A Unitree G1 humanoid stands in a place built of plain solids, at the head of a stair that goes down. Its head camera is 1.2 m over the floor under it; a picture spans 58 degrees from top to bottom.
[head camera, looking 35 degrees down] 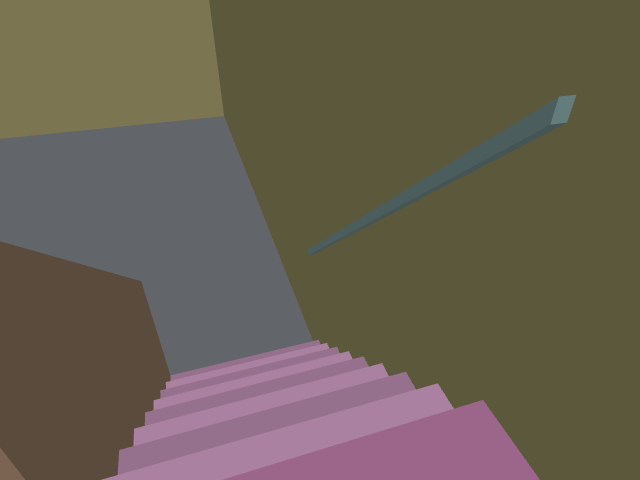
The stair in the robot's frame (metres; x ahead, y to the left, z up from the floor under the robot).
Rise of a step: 0.20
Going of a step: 0.22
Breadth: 1.20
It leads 18 degrees to the left of straight ahead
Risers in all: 9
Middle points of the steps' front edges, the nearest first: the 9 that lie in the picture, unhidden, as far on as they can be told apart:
0.65 0.06 0.00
0.86 0.12 -0.20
1.07 0.19 -0.39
1.28 0.26 -0.59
1.49 0.32 -0.79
1.70 0.39 -0.98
1.90 0.45 -1.18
2.11 0.52 -1.38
2.32 0.58 -1.58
